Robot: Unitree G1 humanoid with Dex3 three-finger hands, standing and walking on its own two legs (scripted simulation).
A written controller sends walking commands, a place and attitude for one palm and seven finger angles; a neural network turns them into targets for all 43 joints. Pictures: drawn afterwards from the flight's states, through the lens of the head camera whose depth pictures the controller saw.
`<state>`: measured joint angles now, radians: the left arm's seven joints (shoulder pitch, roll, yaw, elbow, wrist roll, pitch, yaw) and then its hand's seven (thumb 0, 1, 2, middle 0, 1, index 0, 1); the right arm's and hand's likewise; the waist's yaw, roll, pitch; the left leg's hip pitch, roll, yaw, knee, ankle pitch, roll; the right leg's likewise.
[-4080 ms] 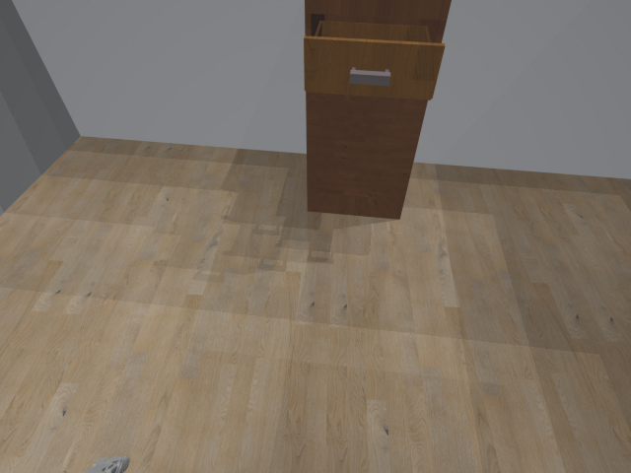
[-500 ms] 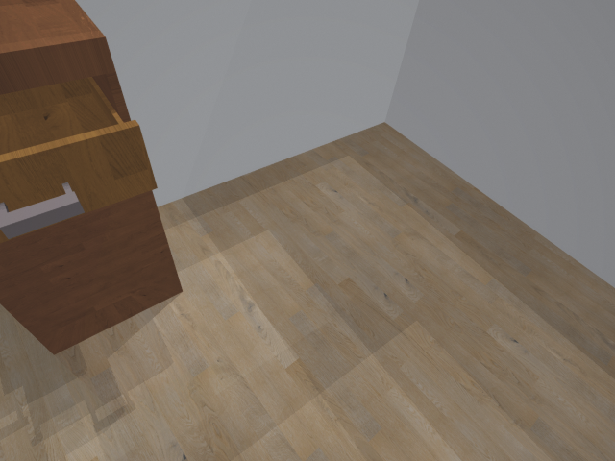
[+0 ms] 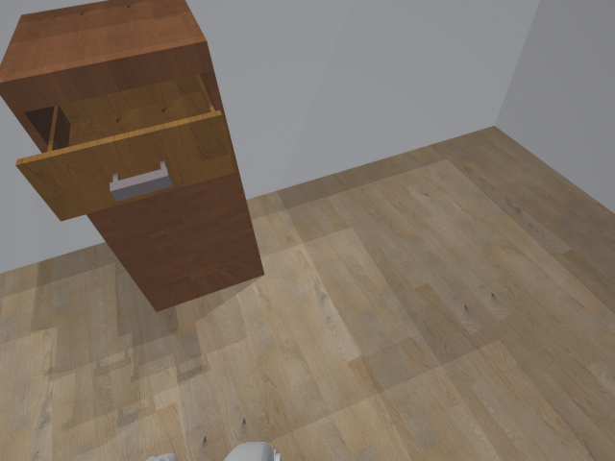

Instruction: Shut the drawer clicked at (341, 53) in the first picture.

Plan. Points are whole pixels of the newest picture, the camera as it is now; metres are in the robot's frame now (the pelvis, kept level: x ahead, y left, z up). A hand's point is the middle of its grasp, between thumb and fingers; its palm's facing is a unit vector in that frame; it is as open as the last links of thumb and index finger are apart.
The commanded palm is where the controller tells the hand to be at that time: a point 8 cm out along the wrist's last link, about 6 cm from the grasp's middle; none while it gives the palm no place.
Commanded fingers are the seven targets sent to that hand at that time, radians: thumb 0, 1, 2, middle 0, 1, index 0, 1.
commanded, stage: turn to face it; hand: left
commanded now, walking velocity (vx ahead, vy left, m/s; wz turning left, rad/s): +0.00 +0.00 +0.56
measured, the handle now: (140, 177) +0.64 +0.36 +0.00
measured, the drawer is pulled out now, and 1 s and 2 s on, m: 0.20 0.20 0.20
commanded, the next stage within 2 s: take the last steps up to it in 0.54 s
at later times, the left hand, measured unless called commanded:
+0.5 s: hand out of the picture -0.01 +0.29 -0.17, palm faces +0.27 -0.93 -0.25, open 7.4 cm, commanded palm none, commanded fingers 0.00 0.90 0.90 -0.20 -0.30 -0.20 -0.30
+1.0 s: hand out of the picture -0.03 +0.18 -0.16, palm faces +0.36 -0.91 -0.21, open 7.3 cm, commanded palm none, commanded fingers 0.00 0.90 0.90 -0.20 -0.30 -0.20 -0.30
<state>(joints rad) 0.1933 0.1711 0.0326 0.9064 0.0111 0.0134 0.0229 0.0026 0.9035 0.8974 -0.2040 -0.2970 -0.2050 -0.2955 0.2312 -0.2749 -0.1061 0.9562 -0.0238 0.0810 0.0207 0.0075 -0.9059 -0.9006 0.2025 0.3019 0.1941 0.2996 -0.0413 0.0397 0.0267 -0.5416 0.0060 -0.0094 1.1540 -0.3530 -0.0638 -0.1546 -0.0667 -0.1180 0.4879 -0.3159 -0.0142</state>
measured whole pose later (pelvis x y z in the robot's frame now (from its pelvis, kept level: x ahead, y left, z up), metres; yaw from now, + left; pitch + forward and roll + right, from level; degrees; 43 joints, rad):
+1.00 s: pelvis +0.04 +0.02 +0.00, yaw +18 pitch -1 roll +0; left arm 0.39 0.13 0.02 1.07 0.01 -0.03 0.02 0.00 0.92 0.90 -0.20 -0.30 -0.20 -0.30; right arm 0.31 -0.20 -0.07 1.07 -0.03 0.04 0.01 0.01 -0.91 -0.90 0.20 0.30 0.19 0.30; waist -0.01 0.04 -0.01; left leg -0.50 0.08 0.02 1.06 -0.28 -0.01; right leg -0.06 0.02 -0.10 0.35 -0.27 -0.05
